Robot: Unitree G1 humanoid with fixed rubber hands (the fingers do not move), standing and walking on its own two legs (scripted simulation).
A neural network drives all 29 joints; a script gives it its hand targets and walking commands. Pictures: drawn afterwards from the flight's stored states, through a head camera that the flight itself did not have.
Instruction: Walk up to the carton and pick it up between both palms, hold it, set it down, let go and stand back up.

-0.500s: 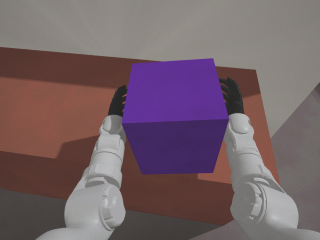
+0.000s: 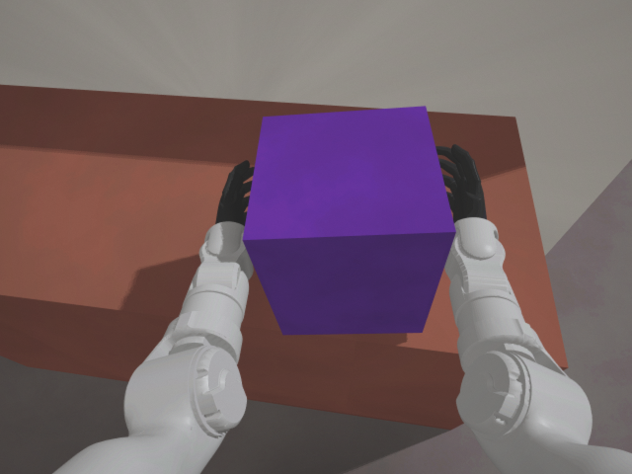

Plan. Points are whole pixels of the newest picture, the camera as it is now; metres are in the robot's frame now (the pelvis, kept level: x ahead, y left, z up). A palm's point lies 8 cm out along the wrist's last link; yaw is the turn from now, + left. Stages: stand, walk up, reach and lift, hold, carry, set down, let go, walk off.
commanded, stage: set down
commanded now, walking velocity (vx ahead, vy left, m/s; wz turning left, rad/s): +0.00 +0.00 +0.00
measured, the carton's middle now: (347, 231) +0.44 +0.01 +0.02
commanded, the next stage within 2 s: none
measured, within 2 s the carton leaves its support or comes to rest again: rests again in 0.12 s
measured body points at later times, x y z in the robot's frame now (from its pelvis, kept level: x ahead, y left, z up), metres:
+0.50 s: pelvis -0.01 +0.00 +0.00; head +0.08 +0.01 +0.44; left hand +0.44 +0.16 +0.05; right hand +0.44 -0.15 +0.06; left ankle +0.01 +0.10 -0.74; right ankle -0.04 -0.09 -0.74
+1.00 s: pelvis -0.01 +0.00 +0.00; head +0.09 +0.01 +0.44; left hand +0.44 +0.16 +0.04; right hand +0.44 -0.15 +0.06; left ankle +0.00 +0.10 -0.74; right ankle -0.04 -0.09 -0.74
